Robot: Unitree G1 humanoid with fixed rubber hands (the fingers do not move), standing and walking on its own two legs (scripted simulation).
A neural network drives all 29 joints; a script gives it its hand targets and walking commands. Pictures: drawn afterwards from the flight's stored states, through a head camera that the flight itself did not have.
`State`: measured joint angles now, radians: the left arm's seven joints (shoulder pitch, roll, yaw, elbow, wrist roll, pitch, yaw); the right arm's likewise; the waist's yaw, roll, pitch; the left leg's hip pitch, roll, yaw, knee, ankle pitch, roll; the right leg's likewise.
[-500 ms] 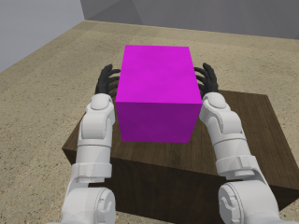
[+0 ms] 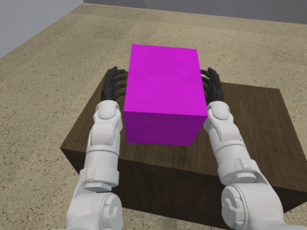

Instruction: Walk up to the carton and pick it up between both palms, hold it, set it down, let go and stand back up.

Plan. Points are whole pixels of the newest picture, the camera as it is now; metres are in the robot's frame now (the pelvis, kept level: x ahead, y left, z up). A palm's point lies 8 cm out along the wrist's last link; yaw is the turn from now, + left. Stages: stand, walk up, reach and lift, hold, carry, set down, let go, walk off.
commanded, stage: set down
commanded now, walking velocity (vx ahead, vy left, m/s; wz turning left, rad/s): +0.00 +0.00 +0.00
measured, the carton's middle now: (161, 95) +0.43 +0.01 +0.13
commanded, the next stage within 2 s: none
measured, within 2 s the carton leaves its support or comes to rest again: neither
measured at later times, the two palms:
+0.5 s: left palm (116, 103) +0.40 +0.13 +0.13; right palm (214, 104) +0.42 -0.14 +0.11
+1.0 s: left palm (123, 114) +0.40 +0.11 +0.08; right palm (216, 113) +0.42 -0.15 +0.08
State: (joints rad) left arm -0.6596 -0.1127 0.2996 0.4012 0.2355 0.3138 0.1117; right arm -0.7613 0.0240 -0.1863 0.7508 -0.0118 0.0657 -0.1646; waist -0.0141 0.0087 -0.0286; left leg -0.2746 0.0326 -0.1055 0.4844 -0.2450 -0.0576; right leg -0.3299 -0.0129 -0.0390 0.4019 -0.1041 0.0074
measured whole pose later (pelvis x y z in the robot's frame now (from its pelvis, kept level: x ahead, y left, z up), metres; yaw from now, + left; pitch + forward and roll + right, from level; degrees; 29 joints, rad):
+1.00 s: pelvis +0.02 +0.00 +0.00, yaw +0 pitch +3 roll -1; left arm -0.65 -0.18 0.35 0.70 0.26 0.03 0.18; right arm -0.75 0.00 -0.33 0.98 -0.12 -0.14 -0.06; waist -0.01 0.03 0.00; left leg -0.27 0.03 -0.11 0.46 -0.25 -0.06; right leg -0.33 -0.01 -0.04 0.39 -0.12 0.01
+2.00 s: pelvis +0.05 +0.00 +0.00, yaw +0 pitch +8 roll -1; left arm -0.65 -0.23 0.43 0.76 0.35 -0.12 0.18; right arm -0.75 -0.01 -0.45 1.05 -0.25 -0.30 -0.01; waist -0.01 0.07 0.05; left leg -0.31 0.04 -0.11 0.44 -0.27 -0.06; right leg -0.38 -0.01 -0.04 0.39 -0.15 0.01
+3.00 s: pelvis +0.05 -0.01 +0.00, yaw +0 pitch +20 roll -1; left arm -0.64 -0.20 0.45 0.93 0.35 -0.38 0.22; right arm -0.75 -0.01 -0.47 1.13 -0.33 -0.48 -0.02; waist -0.01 0.08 -0.03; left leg -0.53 0.04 -0.11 0.44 -0.25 -0.07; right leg -0.60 -0.01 -0.04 0.39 -0.12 0.00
